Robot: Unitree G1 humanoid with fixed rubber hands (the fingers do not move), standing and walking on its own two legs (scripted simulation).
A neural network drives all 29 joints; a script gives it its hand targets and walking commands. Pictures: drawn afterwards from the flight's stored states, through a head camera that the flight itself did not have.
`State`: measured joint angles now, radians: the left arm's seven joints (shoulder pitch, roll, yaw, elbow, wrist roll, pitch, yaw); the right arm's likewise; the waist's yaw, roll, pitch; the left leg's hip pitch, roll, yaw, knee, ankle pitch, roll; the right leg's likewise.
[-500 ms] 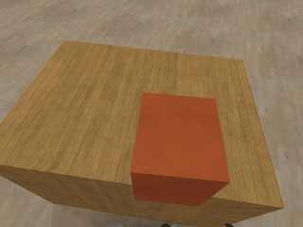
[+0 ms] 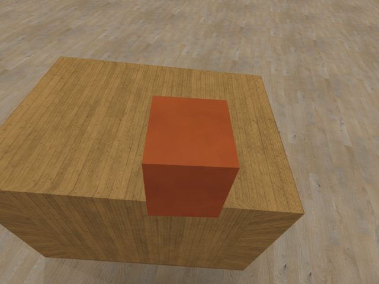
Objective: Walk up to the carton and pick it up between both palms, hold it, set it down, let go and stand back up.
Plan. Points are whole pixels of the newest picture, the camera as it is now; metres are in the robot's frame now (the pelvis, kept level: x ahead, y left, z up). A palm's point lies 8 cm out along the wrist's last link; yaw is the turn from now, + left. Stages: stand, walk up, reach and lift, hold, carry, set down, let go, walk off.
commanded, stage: walk up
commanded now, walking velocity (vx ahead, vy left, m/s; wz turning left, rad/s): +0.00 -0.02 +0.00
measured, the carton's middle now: (186, 158) +0.41 -0.01 +0.00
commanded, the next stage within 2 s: none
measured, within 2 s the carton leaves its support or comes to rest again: neither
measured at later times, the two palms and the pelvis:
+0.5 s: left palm out of the picture -0.09 +0.18 -0.11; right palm out of the picture +0.12 -0.28 -0.12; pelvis +0.02 -0.03 +0.01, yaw +0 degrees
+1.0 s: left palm out of the picture +0.08 +0.28 -0.15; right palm out of the picture +0.11 -0.20 -0.14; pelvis +0.08 +0.04 -0.01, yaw -1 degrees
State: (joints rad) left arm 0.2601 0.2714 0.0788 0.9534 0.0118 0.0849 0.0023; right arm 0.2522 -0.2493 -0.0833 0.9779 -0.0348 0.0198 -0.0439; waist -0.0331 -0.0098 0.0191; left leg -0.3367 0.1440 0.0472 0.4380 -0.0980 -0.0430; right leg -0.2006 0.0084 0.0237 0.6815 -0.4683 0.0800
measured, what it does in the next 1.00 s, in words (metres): steps on the spot: right foot, then left foot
